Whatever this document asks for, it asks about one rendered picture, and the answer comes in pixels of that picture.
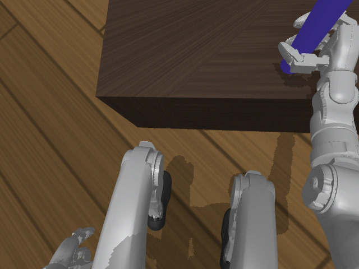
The right robot arm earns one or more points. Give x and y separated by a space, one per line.
332 186

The right robot hand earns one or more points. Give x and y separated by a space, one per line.
340 52

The can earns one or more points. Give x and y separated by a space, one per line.
321 19

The left robot hand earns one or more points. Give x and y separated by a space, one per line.
68 253

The right robot foot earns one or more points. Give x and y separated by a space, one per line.
225 238

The left robot foot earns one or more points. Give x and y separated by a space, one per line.
159 222

